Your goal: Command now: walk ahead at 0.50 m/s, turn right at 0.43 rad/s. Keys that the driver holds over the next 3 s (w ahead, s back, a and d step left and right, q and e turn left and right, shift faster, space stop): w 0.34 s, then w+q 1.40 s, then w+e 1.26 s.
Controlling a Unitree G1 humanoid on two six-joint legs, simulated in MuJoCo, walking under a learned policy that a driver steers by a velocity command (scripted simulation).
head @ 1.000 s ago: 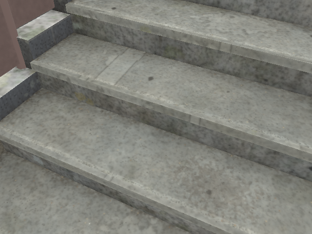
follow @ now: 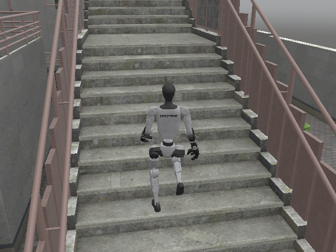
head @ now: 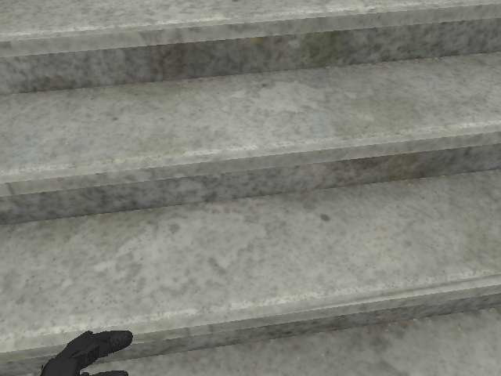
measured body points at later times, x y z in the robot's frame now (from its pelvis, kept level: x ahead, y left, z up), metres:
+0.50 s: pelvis +0.31 -0.07 +0.16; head +0.31 -0.08 +0.61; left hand +0.40 +0.17 +0.03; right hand +0.43 -0.32 +0.05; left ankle +0.26 +0.08 -0.32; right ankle +0.34 -0.14 -0.54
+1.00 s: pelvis +0.60 -0.03 +0.30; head +0.59 -0.05 +0.75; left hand +0.68 +0.23 +0.21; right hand +0.75 -0.25 +0.16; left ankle +0.62 +0.00 -0.38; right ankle +0.54 -0.17 -0.17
